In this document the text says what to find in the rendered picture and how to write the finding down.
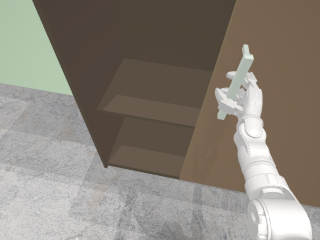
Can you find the robot right forearm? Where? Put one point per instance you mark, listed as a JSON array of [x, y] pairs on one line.
[[262, 179]]

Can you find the right robot hand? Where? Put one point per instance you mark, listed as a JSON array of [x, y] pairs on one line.
[[251, 99]]

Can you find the handle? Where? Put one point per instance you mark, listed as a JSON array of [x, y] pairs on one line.
[[238, 78]]

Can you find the right robot upper arm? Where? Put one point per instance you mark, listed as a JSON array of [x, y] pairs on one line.
[[277, 219]]

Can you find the wardrobe door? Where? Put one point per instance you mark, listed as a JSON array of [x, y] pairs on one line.
[[284, 38]]

